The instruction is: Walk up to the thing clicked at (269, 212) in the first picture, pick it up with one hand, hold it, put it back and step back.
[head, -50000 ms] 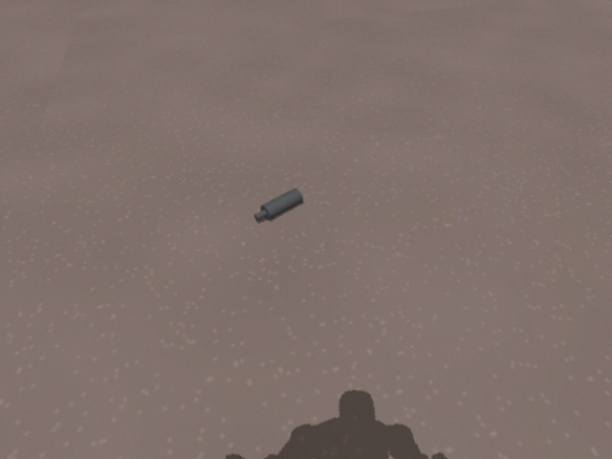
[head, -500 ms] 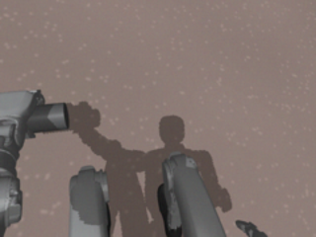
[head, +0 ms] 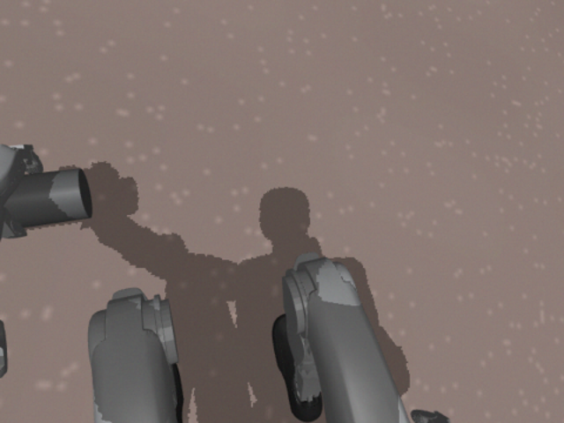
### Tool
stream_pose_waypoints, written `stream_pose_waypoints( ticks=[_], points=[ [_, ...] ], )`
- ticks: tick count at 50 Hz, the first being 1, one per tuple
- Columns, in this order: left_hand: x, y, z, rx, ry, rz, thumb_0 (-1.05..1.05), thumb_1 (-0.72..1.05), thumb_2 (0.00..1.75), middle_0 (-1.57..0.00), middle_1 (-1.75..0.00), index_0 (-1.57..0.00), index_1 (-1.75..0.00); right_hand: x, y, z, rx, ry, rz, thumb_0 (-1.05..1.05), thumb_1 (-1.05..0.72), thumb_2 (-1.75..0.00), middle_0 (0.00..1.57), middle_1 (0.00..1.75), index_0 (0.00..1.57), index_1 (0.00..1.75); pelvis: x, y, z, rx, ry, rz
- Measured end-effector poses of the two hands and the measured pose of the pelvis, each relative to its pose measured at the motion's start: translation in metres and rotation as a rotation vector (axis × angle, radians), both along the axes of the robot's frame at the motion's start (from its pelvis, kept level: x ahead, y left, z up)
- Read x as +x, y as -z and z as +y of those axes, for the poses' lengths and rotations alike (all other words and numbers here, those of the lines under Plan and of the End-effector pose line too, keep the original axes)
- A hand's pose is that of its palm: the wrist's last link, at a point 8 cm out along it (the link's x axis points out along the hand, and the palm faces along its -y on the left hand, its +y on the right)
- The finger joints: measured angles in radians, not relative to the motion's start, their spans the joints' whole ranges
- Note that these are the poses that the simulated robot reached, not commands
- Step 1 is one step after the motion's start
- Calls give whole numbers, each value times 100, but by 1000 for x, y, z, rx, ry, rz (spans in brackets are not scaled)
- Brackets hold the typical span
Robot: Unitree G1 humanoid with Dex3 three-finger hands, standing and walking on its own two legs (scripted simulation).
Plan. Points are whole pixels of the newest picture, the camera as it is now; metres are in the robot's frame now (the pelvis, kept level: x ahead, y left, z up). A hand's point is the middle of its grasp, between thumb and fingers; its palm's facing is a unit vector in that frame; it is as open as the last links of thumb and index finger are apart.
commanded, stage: crouch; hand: left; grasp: from above
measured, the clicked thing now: out of the picture +0.46 +0.33 -0.21
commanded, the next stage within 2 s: lower in 0.08 s
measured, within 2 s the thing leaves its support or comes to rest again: neither
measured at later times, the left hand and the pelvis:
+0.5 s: hand (18, 205) +0.47 +0.30 -0.23, palm faces -0.49 -0.09 -0.87, open 10.3 cm; pelvis +0.00 +0.00 -0.03, yaw -2 degrees
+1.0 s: hand (34, 206) +0.48 +0.30 -0.27, palm faces -0.47 -0.09 -0.88, open 10.2 cm; pelvis +0.00 +0.00 -0.06, yaw -4 degrees
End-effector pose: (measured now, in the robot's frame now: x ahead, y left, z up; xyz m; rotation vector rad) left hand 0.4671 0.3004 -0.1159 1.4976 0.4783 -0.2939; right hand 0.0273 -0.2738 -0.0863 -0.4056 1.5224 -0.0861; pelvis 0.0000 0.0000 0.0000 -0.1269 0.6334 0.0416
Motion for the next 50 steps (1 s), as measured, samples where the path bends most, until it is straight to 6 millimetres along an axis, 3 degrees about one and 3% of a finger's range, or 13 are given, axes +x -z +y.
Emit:
stream_pose_waypoints(
  ticks=[15,31,50],
  points=[
    [9,22,5,13,-20,1,-1,-6,54,-67,-58,-69,-56,4,14,0,-2,-34,-3,0,-91,-90,20,30,20,30,1,18,0,-10,6,-10],
    [9,70,4,-21,0,-4,-1,-4,50,-68,-54,-70,-53,-2,28,-2,-28,-65,43,0,-91,-90,20,30,20,30,1,44,0,-30,20,-43],
    [17,97,0,-17,-25,4,-1,0,47,-68,-50,-70,-49,1,36,5,-13,-111,25,0,-89,-89,20,30,20,30,3,57,3,-52,36,-69]
  ],
)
